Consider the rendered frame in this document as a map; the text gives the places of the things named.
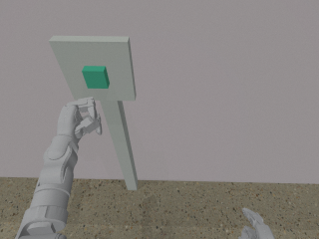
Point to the panel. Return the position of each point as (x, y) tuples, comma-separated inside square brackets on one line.
[(73, 53)]

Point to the button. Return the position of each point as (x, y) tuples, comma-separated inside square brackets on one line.
[(96, 77)]

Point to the robot right hand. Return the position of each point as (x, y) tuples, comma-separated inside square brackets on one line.
[(262, 231)]

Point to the robot left hand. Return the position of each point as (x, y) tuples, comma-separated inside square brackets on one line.
[(71, 123)]

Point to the left robot forearm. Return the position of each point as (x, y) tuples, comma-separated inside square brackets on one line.
[(48, 213)]

